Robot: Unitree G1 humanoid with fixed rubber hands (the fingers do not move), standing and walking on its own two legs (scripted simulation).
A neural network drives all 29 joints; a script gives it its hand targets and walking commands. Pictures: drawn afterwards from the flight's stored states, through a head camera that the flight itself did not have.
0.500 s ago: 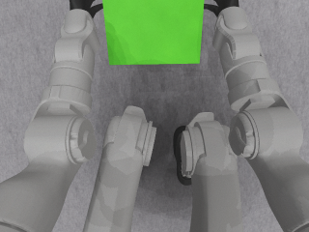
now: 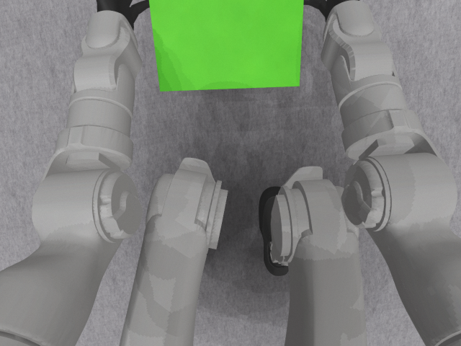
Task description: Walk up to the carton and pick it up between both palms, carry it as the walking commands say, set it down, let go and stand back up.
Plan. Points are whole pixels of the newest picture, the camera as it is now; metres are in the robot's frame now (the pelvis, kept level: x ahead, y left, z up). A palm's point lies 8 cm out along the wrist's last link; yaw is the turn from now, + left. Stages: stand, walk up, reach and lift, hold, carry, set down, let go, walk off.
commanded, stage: set down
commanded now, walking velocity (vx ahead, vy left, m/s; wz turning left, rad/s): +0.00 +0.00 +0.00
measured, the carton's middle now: (227, 13) +0.55 +0.04 -0.24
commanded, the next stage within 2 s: none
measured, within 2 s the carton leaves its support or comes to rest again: rests again in 0.42 s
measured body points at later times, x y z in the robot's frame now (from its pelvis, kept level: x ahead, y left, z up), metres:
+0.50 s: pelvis +0.01 +0.00 -0.01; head +0.36 +0.01 +0.26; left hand +0.53 +0.18 -0.18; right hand +0.56 -0.11 -0.18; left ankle +0.09 +0.10 -0.32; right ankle +0.10 -0.09 -0.32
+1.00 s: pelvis -0.01 +0.00 -0.01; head +0.35 +0.00 +0.25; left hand +0.51 +0.18 -0.19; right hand +0.55 -0.13 -0.18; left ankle +0.10 +0.10 -0.32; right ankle +0.10 -0.09 -0.32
